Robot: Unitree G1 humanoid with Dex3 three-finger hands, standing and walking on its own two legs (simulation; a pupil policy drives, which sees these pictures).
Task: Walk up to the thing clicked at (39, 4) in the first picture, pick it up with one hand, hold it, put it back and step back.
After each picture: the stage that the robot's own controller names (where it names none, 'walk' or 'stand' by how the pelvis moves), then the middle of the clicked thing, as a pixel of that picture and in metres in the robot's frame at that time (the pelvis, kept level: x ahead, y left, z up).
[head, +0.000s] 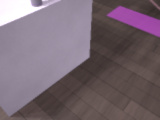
stand; out of the picture +1.00 +0.30 +0.13
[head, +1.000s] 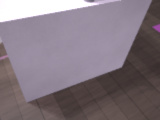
walk; out of the picture +0.93 +0.02 +0.16
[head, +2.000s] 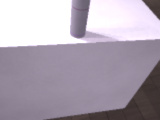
sink last; (80, 7) +0.62 +0.04 +0.16
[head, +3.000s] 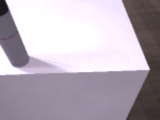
rise first; (7, 34) +0.46 +0.26 +0.17
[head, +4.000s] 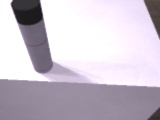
stand; (36, 40) +0.43 +0.17 +0.15
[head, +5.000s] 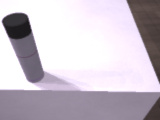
stand; (27, 52) +0.43 +0.20 +0.13
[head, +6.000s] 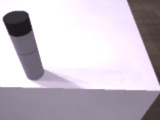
stand; (27, 50) +0.43 +0.20 +0.12
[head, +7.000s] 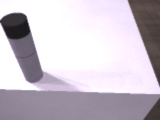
stand; (25, 52) +0.42 +0.21 +0.12
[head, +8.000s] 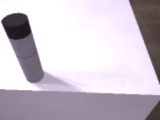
stand; (26, 52) +0.42 +0.21 +0.12
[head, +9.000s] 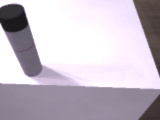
rise first; (23, 45) +0.43 +0.21 +0.13
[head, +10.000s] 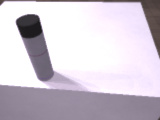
rise first; (37, 51) +0.43 +0.20 +0.13
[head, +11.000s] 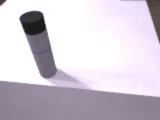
go down; (41, 48) +0.44 +0.20 +0.13
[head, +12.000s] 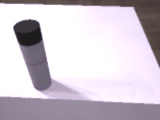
go down; (35, 59) +0.40 +0.17 +0.13
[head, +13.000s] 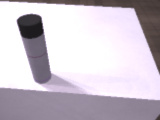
close in; (37, 52) +0.43 +0.18 +0.13
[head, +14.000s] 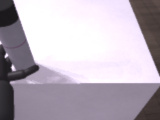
close; (15, 42) +0.43 +0.20 +0.15
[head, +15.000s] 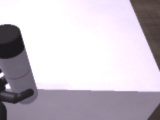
lift; (17, 70) +0.33 +0.19 +0.16
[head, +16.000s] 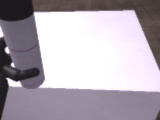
lift; (24, 45) +0.30 +0.16 +0.28
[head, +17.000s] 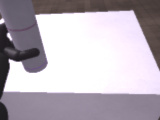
hold; (23, 27) +0.34 +0.15 +0.32
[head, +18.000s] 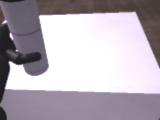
hold; (26, 30) +0.32 +0.15 +0.32
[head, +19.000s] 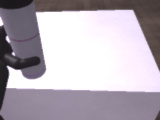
crouch; (24, 35) +0.32 +0.15 +0.30
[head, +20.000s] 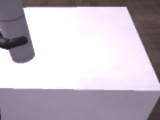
lower; (11, 18) +0.39 +0.19 +0.30
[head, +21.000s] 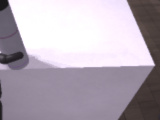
lower; (5, 32) +0.45 +0.20 +0.18
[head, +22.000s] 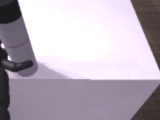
lower; (16, 41) +0.42 +0.19 +0.17
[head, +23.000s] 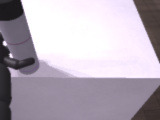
lower; (18, 38) +0.42 +0.19 +0.17
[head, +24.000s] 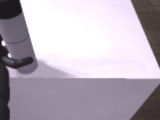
lower; (17, 38) +0.43 +0.19 +0.17
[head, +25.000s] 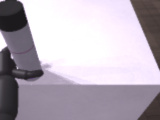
open; (22, 47) +0.41 +0.18 +0.16
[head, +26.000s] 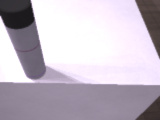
sink last; (27, 44) +0.40 +0.16 +0.16
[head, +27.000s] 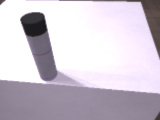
sink last; (41, 50) +0.43 +0.18 +0.14
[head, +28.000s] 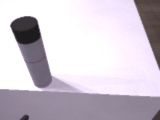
stand; (35, 57) +0.40 +0.18 +0.13
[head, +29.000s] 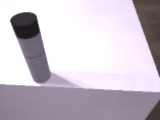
stand; (34, 52) +0.41 +0.18 +0.13
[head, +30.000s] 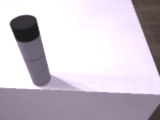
stand; (34, 55) +0.40 +0.18 +0.13
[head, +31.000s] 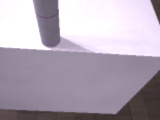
walk; (47, 12) +0.51 +0.12 +0.14
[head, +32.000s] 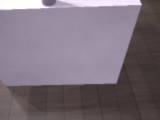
walk; out of the picture +0.80 +0.19 +0.16
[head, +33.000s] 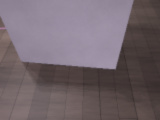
stand; out of the picture +1.11 +0.16 +0.15
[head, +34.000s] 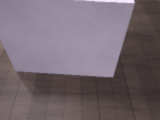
stand; out of the picture +1.04 +0.15 +0.14
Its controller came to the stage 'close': yes
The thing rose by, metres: 0.19
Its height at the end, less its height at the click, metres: +0.00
